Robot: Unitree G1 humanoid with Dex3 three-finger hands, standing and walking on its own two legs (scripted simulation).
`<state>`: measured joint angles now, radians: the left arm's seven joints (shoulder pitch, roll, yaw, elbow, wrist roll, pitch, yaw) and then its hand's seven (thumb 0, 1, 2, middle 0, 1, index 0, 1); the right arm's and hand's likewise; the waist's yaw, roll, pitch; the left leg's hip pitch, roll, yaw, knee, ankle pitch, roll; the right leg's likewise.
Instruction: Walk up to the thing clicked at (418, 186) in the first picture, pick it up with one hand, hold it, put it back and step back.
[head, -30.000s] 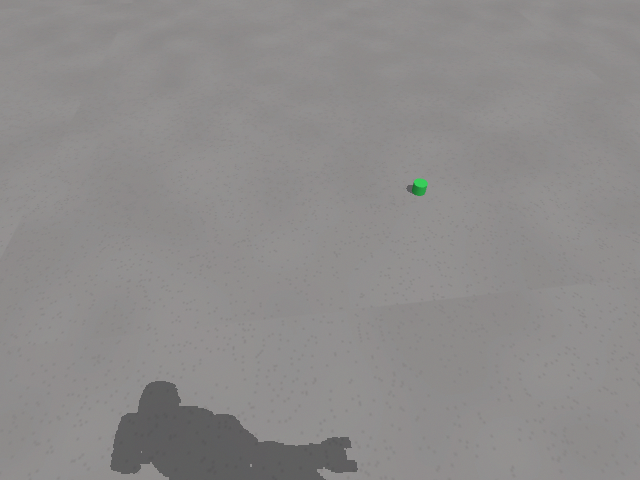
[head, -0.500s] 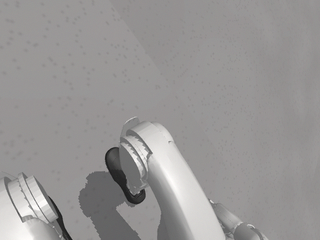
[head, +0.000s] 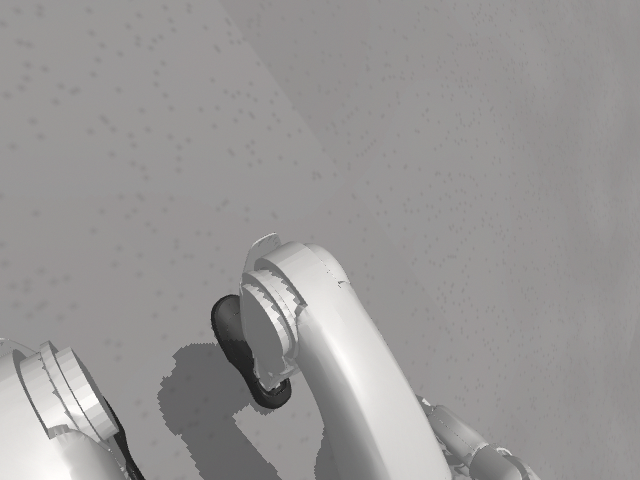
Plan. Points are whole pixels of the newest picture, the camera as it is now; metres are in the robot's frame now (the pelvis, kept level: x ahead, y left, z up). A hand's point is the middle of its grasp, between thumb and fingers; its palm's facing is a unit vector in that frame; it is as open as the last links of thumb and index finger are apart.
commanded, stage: close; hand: left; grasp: from above
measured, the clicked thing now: out of the picture +0.48 +0.36 -0.29
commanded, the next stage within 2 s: settle in 0.04 s
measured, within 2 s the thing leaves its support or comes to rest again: leaves its support in 0.40 s
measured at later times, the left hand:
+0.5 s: hand out of the picture +0.47 +0.36 -0.24, palm faces -0.40 -0.17 -0.90, open 7.8 cm
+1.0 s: hand out of the picture +0.46 +0.37 -0.15, palm faces -0.41 -0.12 -0.90, open 7.6 cm
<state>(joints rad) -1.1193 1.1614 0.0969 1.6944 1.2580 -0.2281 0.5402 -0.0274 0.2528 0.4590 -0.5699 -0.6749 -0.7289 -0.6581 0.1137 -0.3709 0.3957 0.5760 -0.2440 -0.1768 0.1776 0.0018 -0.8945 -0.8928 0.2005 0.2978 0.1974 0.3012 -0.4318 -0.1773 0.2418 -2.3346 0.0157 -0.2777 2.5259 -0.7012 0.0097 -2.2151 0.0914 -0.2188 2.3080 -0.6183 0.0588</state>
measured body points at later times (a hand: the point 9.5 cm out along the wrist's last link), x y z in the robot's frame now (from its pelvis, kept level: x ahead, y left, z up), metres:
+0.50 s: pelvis +0.00 +0.00 +0.00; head +0.29 +0.14 +0.32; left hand +0.49 +0.37 -0.19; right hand +0.05 -0.25 -0.04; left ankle +0.07 +0.12 -0.28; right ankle +0.13 -0.11 -0.28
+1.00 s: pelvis +0.00 -0.01 +0.01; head +0.25 +0.12 +0.37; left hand +0.48 +0.37 -0.10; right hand +0.10 -0.27 -0.06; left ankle +0.07 +0.12 -0.28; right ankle +0.13 -0.11 -0.28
